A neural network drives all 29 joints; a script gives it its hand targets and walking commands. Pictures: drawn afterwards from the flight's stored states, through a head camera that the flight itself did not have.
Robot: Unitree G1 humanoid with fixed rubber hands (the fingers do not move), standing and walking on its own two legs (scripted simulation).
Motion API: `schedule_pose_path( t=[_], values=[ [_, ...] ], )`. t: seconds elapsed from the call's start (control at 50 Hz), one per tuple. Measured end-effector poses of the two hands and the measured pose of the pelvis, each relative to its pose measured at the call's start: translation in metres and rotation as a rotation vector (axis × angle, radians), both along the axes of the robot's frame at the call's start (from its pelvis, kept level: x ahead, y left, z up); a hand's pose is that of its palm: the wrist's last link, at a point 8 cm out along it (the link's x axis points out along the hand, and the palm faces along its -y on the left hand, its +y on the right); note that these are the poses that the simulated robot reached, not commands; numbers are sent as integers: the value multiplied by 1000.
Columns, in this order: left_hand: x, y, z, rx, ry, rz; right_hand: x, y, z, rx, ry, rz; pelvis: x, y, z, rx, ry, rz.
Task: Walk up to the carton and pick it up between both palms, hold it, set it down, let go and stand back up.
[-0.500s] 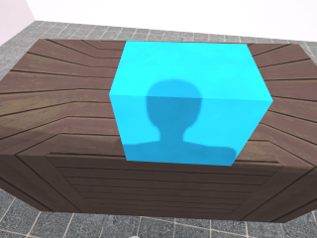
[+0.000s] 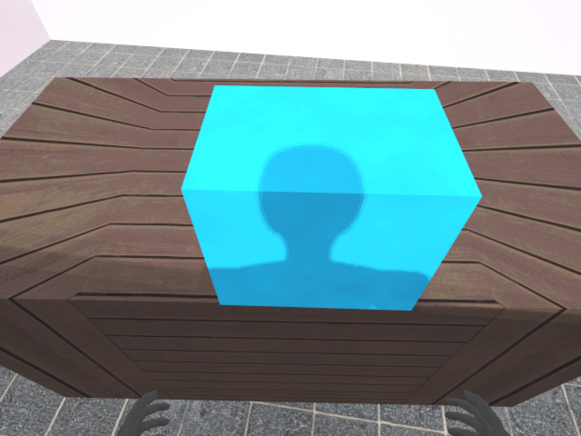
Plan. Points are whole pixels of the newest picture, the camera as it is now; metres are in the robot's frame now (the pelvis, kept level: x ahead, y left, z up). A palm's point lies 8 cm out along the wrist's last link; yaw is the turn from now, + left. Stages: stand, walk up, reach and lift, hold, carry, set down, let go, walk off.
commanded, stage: reach and lift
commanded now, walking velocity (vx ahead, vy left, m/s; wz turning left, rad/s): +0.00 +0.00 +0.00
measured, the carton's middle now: (319, 205) +0.43 +0.00 +0.07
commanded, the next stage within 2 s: none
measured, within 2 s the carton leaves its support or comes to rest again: neither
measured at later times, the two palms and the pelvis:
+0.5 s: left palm (128, 390) +0.19 +0.25 -0.04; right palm (494, 407) +0.19 -0.24 -0.04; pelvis +0.04 +0.00 +0.02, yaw -1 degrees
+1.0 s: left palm (103, 382) +0.18 +0.26 +0.01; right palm (505, 403) +0.19 -0.24 -0.01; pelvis +0.04 +0.00 +0.02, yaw -1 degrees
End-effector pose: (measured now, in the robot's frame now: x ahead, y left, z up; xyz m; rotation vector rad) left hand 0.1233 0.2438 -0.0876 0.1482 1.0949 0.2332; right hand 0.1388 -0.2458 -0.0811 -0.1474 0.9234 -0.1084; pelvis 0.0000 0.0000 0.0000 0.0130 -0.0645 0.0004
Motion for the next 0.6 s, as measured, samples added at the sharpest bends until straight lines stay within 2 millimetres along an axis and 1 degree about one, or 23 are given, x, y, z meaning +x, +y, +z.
schedule_pose_path(
  t=[0.06,0.16,0.22,0.26,0.32,0.38,0.48,0.6],
  values=[
    [18,1,9,8,-72,-28,3,2,2,17,-52,-11,5,-2,1,2,22,-5],
    [52,5,30,14,-190,-62,11,12,7,51,-116,-14,16,-2,7,0,44,-7],
    [66,7,40,19,-238,-77,17,16,10,60,-143,-10,23,-2,10,-4,46,-8],
    [72,8,44,16,-258,-83,21,17,13,60,-162,-10,26,-1,12,-6,45,-9],
    [76,7,46,5,-282,-89,30,16,21,49,-202,-9,32,-1,14,-8,43,-10],
    [75,6,46,-5,-304,-89,38,14,31,35,-247,-12,37,-1,16,-8,41,-14],
    [67,6,43,-25,-338,-70,48,10,43,18,-288,-11,42,-1,17,-10,29,-14],
    [59,8,46,-30,-394,-56,52,10,50,15,-310,-24,45,-2,18,-12,22,-10]
  ],
)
